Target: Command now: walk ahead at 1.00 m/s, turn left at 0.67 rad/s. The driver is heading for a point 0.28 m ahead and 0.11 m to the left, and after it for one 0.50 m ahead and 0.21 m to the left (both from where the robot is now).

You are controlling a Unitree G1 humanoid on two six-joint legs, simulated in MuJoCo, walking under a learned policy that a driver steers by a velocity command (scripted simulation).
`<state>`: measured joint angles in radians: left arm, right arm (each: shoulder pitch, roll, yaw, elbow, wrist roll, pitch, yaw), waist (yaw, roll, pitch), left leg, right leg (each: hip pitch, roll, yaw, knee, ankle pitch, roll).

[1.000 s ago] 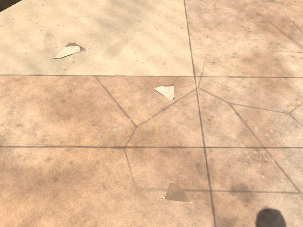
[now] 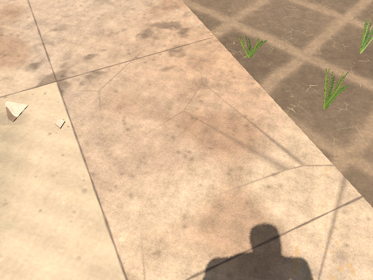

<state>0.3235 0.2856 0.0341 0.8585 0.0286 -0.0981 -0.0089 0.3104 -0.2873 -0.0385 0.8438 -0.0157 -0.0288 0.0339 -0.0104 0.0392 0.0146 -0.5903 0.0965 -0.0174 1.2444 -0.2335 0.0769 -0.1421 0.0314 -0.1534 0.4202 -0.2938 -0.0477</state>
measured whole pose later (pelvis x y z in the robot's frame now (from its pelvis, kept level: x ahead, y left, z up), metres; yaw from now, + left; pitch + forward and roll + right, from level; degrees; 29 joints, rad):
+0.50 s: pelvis +0.36 +0.04 +0.00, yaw +28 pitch +2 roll -1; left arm -0.02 0.28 0.02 0.59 0.02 -0.07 0.04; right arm 0.21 -0.32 -0.07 0.65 0.02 0.01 -0.03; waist -0.05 0.00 0.09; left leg -0.34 -0.22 -0.16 0.47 -0.12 0.14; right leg -0.69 -0.03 0.21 0.94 -0.25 0.11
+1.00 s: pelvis +0.48 +0.03 -0.01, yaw +35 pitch +0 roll +0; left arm 0.18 0.22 0.03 0.69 0.00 0.02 0.02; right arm 0.20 -0.26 -0.05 0.71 0.00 0.05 -0.02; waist 0.01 0.01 0.04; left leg -0.26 0.00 -0.07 0.58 -0.33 -0.03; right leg -0.38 0.03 0.06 0.51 -0.14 0.00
